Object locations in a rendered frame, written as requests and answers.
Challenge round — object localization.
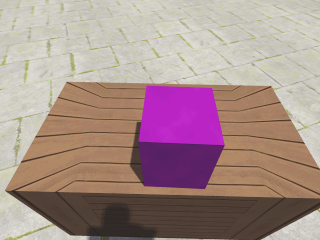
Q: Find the pedestal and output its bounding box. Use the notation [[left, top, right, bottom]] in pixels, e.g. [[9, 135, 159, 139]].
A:
[[5, 81, 320, 240]]

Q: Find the carton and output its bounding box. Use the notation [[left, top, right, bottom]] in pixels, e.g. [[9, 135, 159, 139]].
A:
[[138, 85, 225, 189]]

